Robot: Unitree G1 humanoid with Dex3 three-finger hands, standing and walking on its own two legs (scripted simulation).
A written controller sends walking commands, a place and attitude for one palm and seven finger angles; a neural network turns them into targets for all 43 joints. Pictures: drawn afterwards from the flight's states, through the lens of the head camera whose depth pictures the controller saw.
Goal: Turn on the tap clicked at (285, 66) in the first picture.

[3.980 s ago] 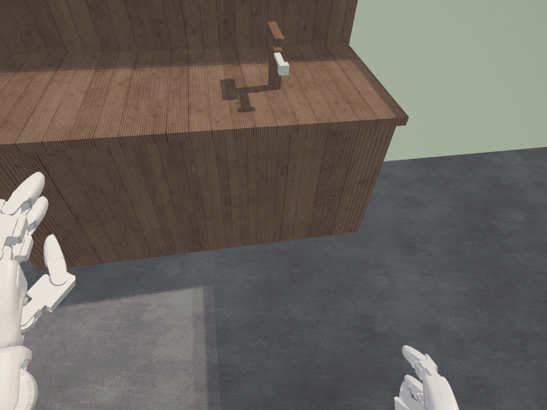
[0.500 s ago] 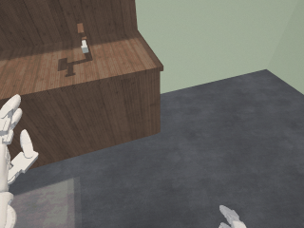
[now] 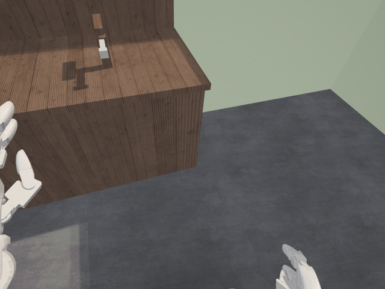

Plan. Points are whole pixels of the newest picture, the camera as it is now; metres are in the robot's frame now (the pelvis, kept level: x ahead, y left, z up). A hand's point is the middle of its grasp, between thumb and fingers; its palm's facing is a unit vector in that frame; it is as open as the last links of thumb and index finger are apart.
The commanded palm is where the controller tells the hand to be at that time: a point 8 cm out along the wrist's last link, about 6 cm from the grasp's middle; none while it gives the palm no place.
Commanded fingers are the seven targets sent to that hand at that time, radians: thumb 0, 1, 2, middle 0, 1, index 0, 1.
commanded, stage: take the last steps up to it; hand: left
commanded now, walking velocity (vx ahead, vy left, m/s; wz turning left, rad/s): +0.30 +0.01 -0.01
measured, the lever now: (103, 53) +0.83 +0.36 +0.06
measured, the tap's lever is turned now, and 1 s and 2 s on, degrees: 0 0 0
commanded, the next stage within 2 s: come to a stop and stand still in 1.82 s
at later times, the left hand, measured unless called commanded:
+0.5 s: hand (81, 137) +0.32 +0.21 +0.18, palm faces +0.38 -0.82 -0.42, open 7.4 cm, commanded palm +0.26 +0.27 +0.18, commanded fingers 0.00 0.90 0.90 -0.20 -0.30 -0.20 -0.30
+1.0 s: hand (99, 95) +0.43 +0.22 +0.18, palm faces +0.42 -0.77 -0.48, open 7.4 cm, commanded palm +0.38 +0.25 +0.18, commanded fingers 0.00 0.90 0.90 -0.20 -0.30 -0.20 -0.30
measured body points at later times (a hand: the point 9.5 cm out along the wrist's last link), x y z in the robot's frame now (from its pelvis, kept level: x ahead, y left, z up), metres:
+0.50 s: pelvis +0.10 -0.02 +0.00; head +0.14 -0.01 +0.45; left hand +0.29 +0.26 +0.20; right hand +0.27 -0.28 -0.08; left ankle +0.16 +0.12 -0.71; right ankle +0.09 -0.11 -0.74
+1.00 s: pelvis +0.22 -0.02 -0.01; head +0.24 -0.04 +0.44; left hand +0.41 +0.26 +0.20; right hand +0.37 -0.22 -0.12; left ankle +0.18 +0.11 -0.73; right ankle +0.26 -0.12 -0.74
